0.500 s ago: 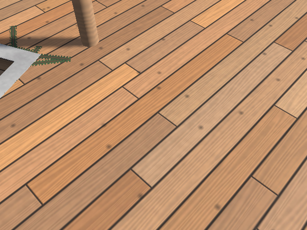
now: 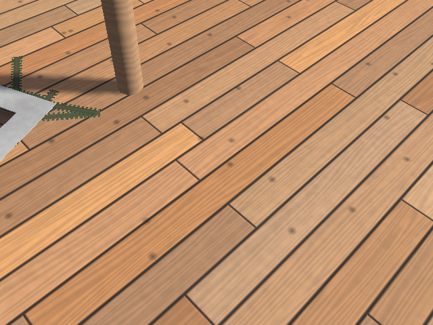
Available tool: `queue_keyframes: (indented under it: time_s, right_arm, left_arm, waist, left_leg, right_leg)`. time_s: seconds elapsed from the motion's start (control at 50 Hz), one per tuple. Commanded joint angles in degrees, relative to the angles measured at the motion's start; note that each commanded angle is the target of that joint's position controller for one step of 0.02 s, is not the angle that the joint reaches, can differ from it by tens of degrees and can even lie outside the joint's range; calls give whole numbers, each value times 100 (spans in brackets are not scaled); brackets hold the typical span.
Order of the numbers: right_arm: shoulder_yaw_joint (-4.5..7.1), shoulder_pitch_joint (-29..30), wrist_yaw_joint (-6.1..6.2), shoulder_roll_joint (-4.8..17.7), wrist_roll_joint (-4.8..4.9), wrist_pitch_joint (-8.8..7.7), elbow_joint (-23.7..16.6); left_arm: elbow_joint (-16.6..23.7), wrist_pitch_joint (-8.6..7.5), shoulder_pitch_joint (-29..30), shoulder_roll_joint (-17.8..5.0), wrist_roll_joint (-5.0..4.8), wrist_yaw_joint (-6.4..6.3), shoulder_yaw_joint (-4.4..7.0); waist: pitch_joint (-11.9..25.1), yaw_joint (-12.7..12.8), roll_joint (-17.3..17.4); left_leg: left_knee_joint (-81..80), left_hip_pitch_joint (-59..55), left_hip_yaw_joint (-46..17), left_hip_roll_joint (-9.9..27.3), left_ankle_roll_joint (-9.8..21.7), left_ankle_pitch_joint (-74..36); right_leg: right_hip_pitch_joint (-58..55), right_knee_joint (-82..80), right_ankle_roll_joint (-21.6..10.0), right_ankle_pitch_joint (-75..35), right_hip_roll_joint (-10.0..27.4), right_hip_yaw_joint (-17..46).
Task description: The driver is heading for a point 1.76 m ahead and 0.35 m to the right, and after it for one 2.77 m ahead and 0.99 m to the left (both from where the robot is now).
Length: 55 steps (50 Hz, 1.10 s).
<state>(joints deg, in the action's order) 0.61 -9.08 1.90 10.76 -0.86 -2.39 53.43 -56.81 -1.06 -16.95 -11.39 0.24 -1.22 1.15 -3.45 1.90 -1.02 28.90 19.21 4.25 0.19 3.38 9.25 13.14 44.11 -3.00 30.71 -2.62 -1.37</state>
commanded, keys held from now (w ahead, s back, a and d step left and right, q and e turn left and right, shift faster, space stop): e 0.40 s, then no key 0.60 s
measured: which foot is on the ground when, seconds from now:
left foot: down 0.00-0.30, up 0.32-0.74, down 0.76-1.00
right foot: up 0.00-0.30, down 0.32-1.00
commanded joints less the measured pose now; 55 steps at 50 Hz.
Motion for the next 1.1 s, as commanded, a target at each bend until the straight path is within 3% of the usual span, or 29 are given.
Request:
queue_keyframes:
  time_s: [0.02,0.04,0.1,0.16,0.22,0.28,0.3,0.32,0.34,0.36,0.38,0.4,0.44,0.48,0.62,0.68,0.72,0.74,0.76,0.78,0.8,0.82,0.86,0.88,0.96,1.1]
  right_arm:
    - [255,-570,153,975,6,86,-151]
    - [251,-352,193,893,7,118,-205]
    - [248,-131,210,789,-49,170,-308]
    - [299,-111,188,909,-73,191,-312]
    - [368,-64,123,1081,-92,240,-338]
    - [449,118,87,1257,-44,326,-394]
    - [471,5,67,1194,-60,378,-354]
    - [431,-257,10,872,-66,460,-376]
    - [371,267,90,713,-23,509,-787]
    - [363,506,95,793,-58,528,-842]
    - [388,364,45,806,21,512,-763]
    - [408,183,2,842,44,450,-667]
    - [448,-197,-66,911,-96,402,-458]
    - [432,-241,-71,814,-56,419,-449]
    - [322,-50,11,711,26,494,-522]
    - [303,-242,56,715,80,467,-439]
    - [273,-543,81,633,85,422,-295]
    - [245,-709,94,598,53,368,-213]
    - [254,-724,115,789,-46,288,-195]
    - [293,-459,107,1191,-81,236,-265]
    - [228,-135,31,981,-20,212,-274]
    - [166,48,-15,789,-20,178,-289]
    - [151,-122,-11,795,10,160,-163]
    - [151,-235,17,815,35,152,-78]
    - [135,-436,22,732,39,174,152]
    - [96,-477,15,678,30,171,436]
  left_arm:
    - [291,183,-104,-627,85,0,240]
    - [290,235,-172,-530,106,13,245]
    - [304,346,-263,-426,117,14,269]
    - [502,445,-29,-366,102,42,251]
    - [702,486,85,-492,85,107,277]
    - [750,452,-256,-530,87,188,303]
    - [732,408,-363,-640,116,206,339]
    - [864,344,-293,-1087,179,171,426]
    - [997,333,-283,-1864,160,113,598]
    - [938,329,-298,-1635,204,29,584]
    - [996,323,20,-1384,143,-12,519]
    - [1119,333,406,-1282,122,-7,495]
    - [1276,272,617,-1025,63,18,431]
    - [1222,204,350,-925,32,32,399]
    - [1037,183,54,-981,114,-35,333]
    - [994,196,263,-1023,136,-17,300]
    - [946,206,472,-991,92,-26,258]
    - [913,206,525,-951,59,-32,232]
    - [912,170,432,-750,34,-15,165]
    - [877,151,129,-571,-19,13,133]
    - [718,201,226,-610,5,-12,124]
    - [625,214,263,-642,55,-17,116]
    - [512,184,449,-819,49,4,164]
    - [444,168,423,-830,60,23,166]
    - [91,125,325,-644,38,-12,98]
    - [-328,111,255,-584,35,-49,39]
  waist:
    - [599,-207,667]
    - [513,-69,691]
    - [573,-5,689]
    - [648,-92,845]
    - [757,-151,927]
    - [762,62,715]
    - [579,99,275]
    - [267,15,-1162]
    - [-188,140,-1903]
    - [-267,88,-1061]
    - [-216,-139,-681]
    - [-127,-316,-514]
    - [378,-359,-537]
    - [611,-281,-351]
    - [490,28,-599]
    - [471,-21,-601]
    - [471,-223,-464]
    - [466,-338,-304]
    - [559,-222,60]
    - [539,146,786]
    - [374,93,888]
    - [328,126,844]
    - [208,-40,805]
    - [202,-62,760]
    - [111,-142,261]
    - [59,-166,78]
  left_leg:
    - [-1196,-1087,-1511,1888,1226,-2438]
    - [-1309,-791,-1233,1724,1098,-1964]
    - [-1327,-524,-696,1519,1010,-1339]
    - [-1321,-457,-519,1587,984,-668]
    - [-1227,-449,-487,1777,936,-283]
    - [-793,-90,-217,1782,534,240]
    - [-230,280,63,1599,181,760]
    - [1210,1011,658,901,-307,1812]
    - [2059,1860,261,-75,-543,2612]
    - [2837,1645,-362,133,-508,2237]
    - [2975,1529,-529,168,-468,1679]
    - [2963,1471,-583,153,-429,1261]
    - [3252,1364,-497,67,-414,962]
    - [3243,1312,-492,70,-475,987]
    - [1588,593,-479,64,-468,1444]
    - [844,-97,-413,-49,-352,1506]
    - [-255,-729,-348,-96,-263,885]
    - [-1115,-1288,-462,14,-212,12]
    - [-1448,-1777,-1083,546,-114,-337]
    - [-1449,-1714,-1889,1303,180,-1165]
    - [-1355,-944,-1825,1472,436,-1300]
    - [-1377,-782,-1632,1230,317,-839]
    - [-1460,-779,-1317,758,25,-190]
    - [-1443,-874,-1253,694,-2,-191]
    - [-1346,-1140,-1168,622,33,-40]
    - [-1340,-1109,-1144,552,54,110]
  right_leg:
    - [1174,1736,112,246,234,225]
    - [1091,1759,197,-32,320,223]
    - [982,1505,353,-301,327,6]
    - [799,772,324,-468,396,-118]
    - [540,238,204,-534,401,-251]
    - [-210,-888,-35,-1052,290,-422]
    - [-481,-1641,-161,-1319,328,-66]
    - [-410,-3001,-430,-1059,1416,1699]
    - [248,-3507,-1122,-1849,2512,3400]
    - [456,-3416,-1256,-1908,2305,3027]
    - [533,-3229,-1114,-1804,1889,2439]
    - [384,-3114,-913,-1917,1518,2061]
    - [-215,-2849,-891,-3131,1265,1617]
    - [-633,-2707,-952,-3896,1305,1521]
    - [-897,-2654,-1066,-3774,1424,1683]
    - [-598,-2570,-1028,-3887,1406,1768]
    - [-413,-2396,-846,-3878,1294,1746]
    - [-134,-2305,-618,-3680,1193,1689]
    - [195,-2158,-318,-3145,981,1570]
    - [369,-2010,-124,-2128,370,1036]
    - [-205,-2206,-44,-1635,194,821]
    - [-545,-2389,-19,-1954,281,884]
    - [-649,-2478,-16,-2513,403,1006]
    - [-618,-2505,-13,-2640,463,1032]
    - [-354,-2705,50,-2529,503,1072]
    - [-335,-2778,72,-2471,551,1084]
Next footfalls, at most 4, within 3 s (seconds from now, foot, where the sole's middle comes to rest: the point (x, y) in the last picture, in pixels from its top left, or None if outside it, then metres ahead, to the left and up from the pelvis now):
0.32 right None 0.00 -0.11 -0.77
0.76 left None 0.04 0.08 -0.77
1.54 right None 0.05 -0.16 -0.77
2.02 left None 0.44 -0.12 -0.77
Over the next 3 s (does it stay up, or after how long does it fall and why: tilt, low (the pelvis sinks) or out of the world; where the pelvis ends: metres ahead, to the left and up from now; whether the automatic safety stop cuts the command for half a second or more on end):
stays up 0.76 -0.32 0.00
